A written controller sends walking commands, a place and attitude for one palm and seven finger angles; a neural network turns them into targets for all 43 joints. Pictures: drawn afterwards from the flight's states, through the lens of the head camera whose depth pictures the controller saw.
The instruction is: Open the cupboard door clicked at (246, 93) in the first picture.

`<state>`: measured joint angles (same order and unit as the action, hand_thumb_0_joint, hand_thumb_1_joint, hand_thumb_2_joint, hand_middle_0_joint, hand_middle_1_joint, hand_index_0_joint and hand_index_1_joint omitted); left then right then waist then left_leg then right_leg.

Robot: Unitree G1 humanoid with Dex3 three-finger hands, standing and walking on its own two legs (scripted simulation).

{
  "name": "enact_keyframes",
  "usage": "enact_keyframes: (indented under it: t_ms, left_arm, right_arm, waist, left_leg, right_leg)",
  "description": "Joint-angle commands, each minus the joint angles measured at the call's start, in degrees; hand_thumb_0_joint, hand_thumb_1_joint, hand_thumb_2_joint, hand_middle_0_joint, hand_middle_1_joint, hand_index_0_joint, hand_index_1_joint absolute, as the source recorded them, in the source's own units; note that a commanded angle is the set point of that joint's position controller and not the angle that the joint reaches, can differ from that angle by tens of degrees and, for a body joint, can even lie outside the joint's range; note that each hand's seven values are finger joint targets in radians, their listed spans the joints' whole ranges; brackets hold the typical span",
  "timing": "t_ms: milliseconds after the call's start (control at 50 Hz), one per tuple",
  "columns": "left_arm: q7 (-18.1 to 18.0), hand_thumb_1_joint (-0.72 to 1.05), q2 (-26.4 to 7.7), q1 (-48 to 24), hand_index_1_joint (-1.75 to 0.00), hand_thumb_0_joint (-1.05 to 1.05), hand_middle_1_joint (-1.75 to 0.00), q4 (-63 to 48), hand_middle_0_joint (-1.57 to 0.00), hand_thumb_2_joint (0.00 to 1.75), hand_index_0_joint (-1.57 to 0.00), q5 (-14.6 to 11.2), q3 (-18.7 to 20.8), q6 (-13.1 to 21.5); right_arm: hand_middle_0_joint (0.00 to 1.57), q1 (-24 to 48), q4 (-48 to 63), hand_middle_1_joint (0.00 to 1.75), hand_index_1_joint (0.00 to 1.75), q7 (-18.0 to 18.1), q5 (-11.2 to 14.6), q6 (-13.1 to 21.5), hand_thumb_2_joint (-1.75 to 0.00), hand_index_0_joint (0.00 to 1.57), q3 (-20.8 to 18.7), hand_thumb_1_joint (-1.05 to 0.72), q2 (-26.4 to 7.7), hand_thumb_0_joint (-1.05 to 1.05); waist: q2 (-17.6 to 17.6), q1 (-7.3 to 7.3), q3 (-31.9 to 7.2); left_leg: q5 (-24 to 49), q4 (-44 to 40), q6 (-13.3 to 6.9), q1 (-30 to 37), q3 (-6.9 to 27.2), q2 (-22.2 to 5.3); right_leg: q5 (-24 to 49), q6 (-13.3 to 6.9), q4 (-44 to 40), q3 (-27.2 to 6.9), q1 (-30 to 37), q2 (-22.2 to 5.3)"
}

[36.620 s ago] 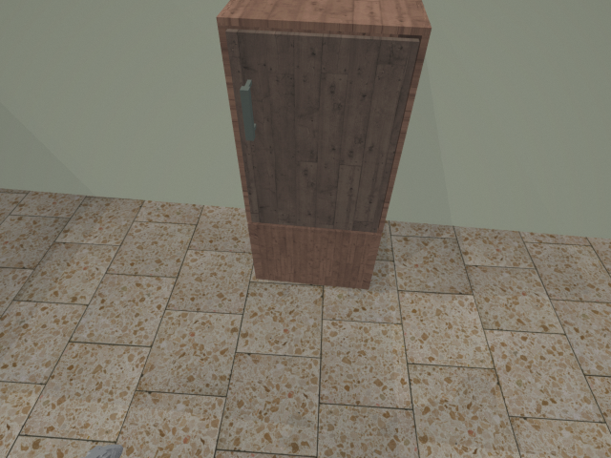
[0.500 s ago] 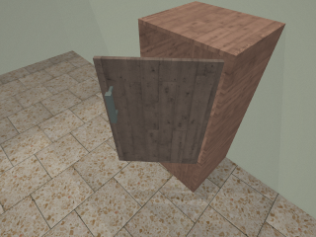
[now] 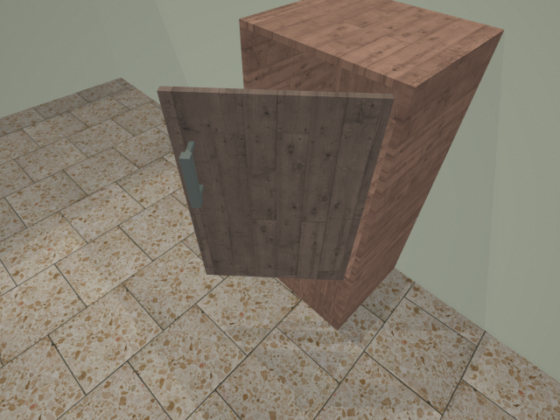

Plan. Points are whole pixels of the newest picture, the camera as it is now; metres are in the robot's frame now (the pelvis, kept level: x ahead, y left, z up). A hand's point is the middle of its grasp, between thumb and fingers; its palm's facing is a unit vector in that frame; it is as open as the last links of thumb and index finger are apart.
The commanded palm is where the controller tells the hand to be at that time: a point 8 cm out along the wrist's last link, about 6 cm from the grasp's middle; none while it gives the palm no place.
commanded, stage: raise the hand with hooked fingers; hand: left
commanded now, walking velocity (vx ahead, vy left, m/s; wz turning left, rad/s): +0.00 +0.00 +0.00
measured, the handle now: (193, 175) +0.56 +0.22 +0.02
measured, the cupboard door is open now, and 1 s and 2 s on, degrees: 43 43 43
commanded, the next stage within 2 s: none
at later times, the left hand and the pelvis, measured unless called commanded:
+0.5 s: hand (135, 405) +0.15 +0.21 -0.04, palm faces +0.23 -0.97 -0.10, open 9.5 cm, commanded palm +0.15 +0.25 -0.03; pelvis +0.01 -0.01 -0.08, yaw +5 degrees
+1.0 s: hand (124, 334) +0.24 +0.25 -0.02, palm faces +0.03 -1.00 -0.08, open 12.5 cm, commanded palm +0.21 +0.31 +0.00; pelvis +0.03 +0.02 -0.07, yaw +5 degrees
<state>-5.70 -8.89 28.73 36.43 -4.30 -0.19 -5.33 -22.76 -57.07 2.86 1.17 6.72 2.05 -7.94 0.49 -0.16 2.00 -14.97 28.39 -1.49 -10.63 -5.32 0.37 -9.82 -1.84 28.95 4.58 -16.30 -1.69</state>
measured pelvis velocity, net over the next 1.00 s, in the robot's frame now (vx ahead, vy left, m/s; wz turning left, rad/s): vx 0.03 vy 0.02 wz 0.08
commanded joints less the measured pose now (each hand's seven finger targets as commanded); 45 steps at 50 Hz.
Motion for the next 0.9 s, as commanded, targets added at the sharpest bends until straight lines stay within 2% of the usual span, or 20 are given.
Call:
enact_keyframes:
  t_ms: [0,80,140,160,200,220,260,300,340,380,440,480,540,560,600,660,720,780,860,880]
  left_arm:
    - [-3.81,0.78,4.43,-9.98,-0.37,0.00,-0.37,-38.70,-0.21,0.85,-0.21,-6.02,-6.12,7.54]
    - [-0.22,0.69,1.52,-10.67,-0.43,0.00,-0.43,-38.99,-0.22,0.81,-0.22,-5.24,-5.14,17.95]
    - [7.58,0.62,1.28,0.88,-0.48,0.00,-0.48,-27.56,-0.22,0.78,-0.22,-7.38,1.02,28.58]
    - [11.24,0.60,-2.18,6.21,-0.50,0.00,-0.50,-25.80,-0.22,0.77,-0.22,-8.21,5.28,31.60]
    - [18.06,0.55,-6.11,6.51,-0.53,0.00,-0.53,-27.95,-0.22,0.75,-0.22,-8.71,9.60,37.91]
    - [19.42,0.53,-9.07,8.82,-0.54,0.00,-0.54,-26.56,-0.23,0.74,-0.23,-7.53,13.53,38.41]
    - [19.87,0.48,-10.14,8.34,-0.57,0.00,-0.57,-29.93,-0.23,0.72,-0.23,-7.16,13.55,35.38]
    - [18.68,0.43,-10.54,1.39,-0.60,0.00,-0.60,-40.14,-0.23,0.70,-0.23,-8.67,12.59,34.65]
    - [16.15,0.39,-11.59,-4.50,-0.63,0.00,-0.63,-50.82,-0.24,0.68,-0.24,-9.31,13.94,37.65]
    - [14.80,0.34,-12.56,-9.49,-0.66,0.00,-0.66,-61.39,-0.24,0.66,-0.24,-9.77,14.13,42.18]
    - [17.61,0.27,-10.38,-11.70,-0.70,0.00,-0.70,-62.00,-0.25,0.63,-0.25,-10.01,9.43,46.94]
    - [22.07,0.22,-9.16,-13.93,-0.74,0.00,-0.74,-57.77,-0.25,0.61,-0.25,-10.63,5.83,46.25]
    - [27.79,0.15,-11.12,-9.11,-0.78,0.00,-0.78,-46.16,-0.25,0.58,-0.25,-10.85,8.17,38.36]
    - [29.74,0.13,-12.32,-6.39,-0.80,0.00,-0.80,-39.74,-0.25,0.57,-0.25,-11.57,10.63,33.86]
    - [31.56,0.08,-16.03,-4.55,-0.82,0.00,-0.82,-41.66,-0.26,0.55,-0.26,-13.16,16.38,26.74]
    - [29.53,0.01,-19.28,-1.33,-0.87,0.00,-0.87,-45.72,-0.26,0.52,-0.26,-17.41,25.69,21.31]
    - [24.27,-0.06,-14.90,0.70,-0.92,0.00,-0.92,-52.92,-0.27,0.49,-0.27,-19.06,25.75,25.03]
    - [22.20,-0.13,-13.68,-3.34,-0.96,0.00,-0.96,-52.27,-0.27,0.46,-0.27,-16.56,22.37,30.06]
    - [26.23,-0.22,-12.26,-8.42,-1.02,0.00,-1.02,-43.45,-0.28,0.42,-0.28,-14.07,16.86,31.74]
    - [28.03,-0.24,-13.22,-9.65,-1.03,0.00,-1.03,-42.49,-0.28,0.41,-0.28,-14.20,16.98,31.34]
  right_arm:
    - [0.20,9.34,16.86,0.30,0.30,1.49,3.40,12.69,-0.90,0.20,-2.24,-0.90,-10.77,0.00]
    - [0.20,10.69,22.55,0.30,0.30,1.91,1.52,16.18,-0.90,0.20,-3.72,-0.90,-13.86,0.00]
    - [0.20,13.02,27.12,0.30,0.30,-0.09,-0.41,15.90,-0.90,0.20,-6.15,-0.90,-13.99,0.00]
    - [0.20,13.51,28.81,0.30,0.30,-1.57,-0.22,14.79,-0.90,0.20,-7.01,-0.90,-14.50,0.00]
    - [0.20,17.32,33.50,0.30,0.30,-3.62,-0.98,12.84,-0.90,0.20,-7.47,-0.90,-14.87,0.00]
    - [0.20,17.94,35.26,0.30,0.30,-3.84,-0.63,11.50,-0.90,0.20,-7.84,-0.90,-14.38,0.00]
    - [0.20,19.52,38.96,0.30,0.30,-3.84,-0.27,8.39,-0.90,0.20,-7.45,-0.90,-13.67,0.00]
    - [0.20,19.38,41.97,0.30,0.30,-3.23,1.03,6.85,-0.90,0.20,-7.02,-0.90,-13.17,0.00]
    - [0.20,16.84,42.05,0.30,0.30,-2.40,0.58,7.00,-0.90,0.20,-6.69,-0.90,-11.79,0.00]
    - [0.20,13.63,40.85,0.30,0.30,-1.73,0.27,7.14,-0.90,0.20,-6.65,-0.90,-11.22,0.00]
    - [0.20,12.01,36.40,0.30,0.30,-1.23,0.08,9.13,-0.90,0.20,-5.80,-0.90,-11.86,0.00]
    - [0.20,11.22,34.05,0.30,0.30,-1.01,0.18,10.54,-0.90,0.20,-5.13,-0.90,-13.15,0.00]
    - [0.20,11.01,33.36,0.30,0.30,-0.18,1.36,11.08,-0.90,0.20,-5.41,-0.90,-14.56,0.00]
    - [0.20,11.48,33.12,0.30,0.30,0.16,1.86,10.50,-0.90,0.20,-5.53,-0.90,-14.64,0.00]
    - [0.20,13.13,35.55,0.30,0.30,0.55,2.80,9.08,-0.90,0.20,-5.85,-0.90,-15.00,0.00]
    - [0.20,15.65,37.89,0.30,0.30,1.05,2.47,7.75,-0.90,0.20,-5.84,-0.90,-13.13,0.00]
    - [0.20,14.43,37.09,0.30,0.30,0.65,1.73,8.24,-0.90,0.20,-5.61,-0.90,-10.52,0.00]
    - [0.20,12.22,34.92,0.30,0.30,-0.05,0.93,8.83,-0.90,0.20,-5.75,-0.90,-11.10,0.00]
    - [0.20,9.93,33.35,0.30,0.30,-0.23,1.08,9.14,-0.90,0.20,-5.98,-0.90,-13.83,0.00]
    - [0.20,9.27,33.46,0.30,0.30,-0.09,1.41,9.12,-0.90,0.20,-6.04,-0.90,-14.73,0.00]
  waist:
    - [-4.45,2.88,-0.03]
    - [13.69,4.32,2.86]
    - [22.13,-0.21,0.12]
    - [16.57,-2.34,-1.58]
    - [10.00,-2.39,-5.82]
    - [7.06,-3.65,-8.76]
    - [-4.15,-5.16,-8.25]
    - [-4.60,-3.98,-9.29]
    - [-7.02,-3.06,-16.15]
    - [-7.05,-0.40,-21.06]
    - [-8.75,3.46,-21.04]
    - [-8.28,6.19,-18.90]
    - [-0.85,5.73,-18.50]
    - [0.34,4.30,-17.02]
    - [2.34,1.20,-23.35]
    - [3.79,-3.65,-29.71]
    - [0.62,-4.03,-29.01]
    - [-1.28,-1.79,-23.68]
    - [-0.94,2.66,-17.02]
    - [-1.04,2.93,-18.39]
  left_leg:
    - [-14.12,-8.14,1.17,-12.01,8.28,-1.48]
    - [-14.38,4.66,0.67,-16.83,7.14,0.84]
    - [-12.64,14.89,1.67,-26.67,5.28,1.52]
    - [-10.74,16.42,2.15,-27.50,4.11,2.09]
    - [-8.83,20.59,2.27,-30.22,3.19,3.42]
    - [-8.22,21.57,1.84,-31.85,2.56,3.82]
    - [-12.53,20.35,1.66,-33.61,2.04,4.30]
    - [-17.91,20.31,1.20,-36.36,2.83,3.27]
    - [-11.71,23.88,0.40,-34.83,4.19,2.08]
    - [-7.27,26.71,-0.09,-33.54,5.70,0.83]
    - [-2.65,30.32,-0.25,-31.82,7.19,-0.13]
    - [-1.32,31.78,-0.54,-30.98,8.12,-0.48]
    - [-4.51,30.93,-0.65,-35.41,8.32,-0.46]
    - [-3.94,30.52,-0.56,-36.75,8.00,-0.19]
    - [-2.15,27.58,-0.48,-35.54,6.99,0.66]
    - [4.13,25.63,0.19,-33.46,7.07,1.12]
    - [11.11,23.03,0.99,-29.72,7.58,0.53]
    - [13.58,23.19,1.37,-28.42,7.70,-0.03]
    - [9.30,24.65,1.06,-29.57,7.98,-0.27]
    - [7.72,24.41,0.99,-29.10,7.80,-0.21]
  right_leg:
    - [-12.98,0.60,-0.38,0.98,-2.35,1.09]
    - [-27.69,1.87,-0.24,-1.79,-14.25,0.22]
    - [-34.17,1.70,5.24,-3.42,-19.88,-0.21]
    - [-32.03,0.73,7.01,-4.99,-17.86,-0.19]
    - [-23.03,-0.31,12.10,-5.82,-15.29,-0.43]
    - [-19.70,-0.57,14.29,-5.96,-13.69,-0.49]
    - [-23.54,-1.22,15.65,-6.57,-15.33,-0.68]
    - [-30.78,-0.83,16.60,-7.93,-18.24,-0.31]
    - [-24.42,-0.78,18.82,-9.53,-18.28,0.00]
    - [-17.92,-0.47,21.27,-9.13,-19.25,0.90]
    - [-10.81,-0.33,23.92,-7.02,-25.07,1.83]
    - [-8.02,-0.02,24.61,-5.32,-27.67,2.19]
    - [-10.85,0.84,22.58,-5.05,-25.14,1.92]
    - [-10.42,0.57,21.97,-5.31,-23.50,2.12]
    - [-9.14,1.41,20.16,-5.52,-16.16,0.92]
    - [-1.21,1.25,21.05,-5.45,-6.07,0.45]
    - [9.33,0.74,23.15,-1.84,-6.86,1.27]
    - [8.52,0.26,24.26,-0.83,-13.20,1.88]
    - [1.30,0.55,23.67,-0.29,-21.40,2.05]
    - [-0.32,0.78,22.85,-0.58,-21.27,1.92]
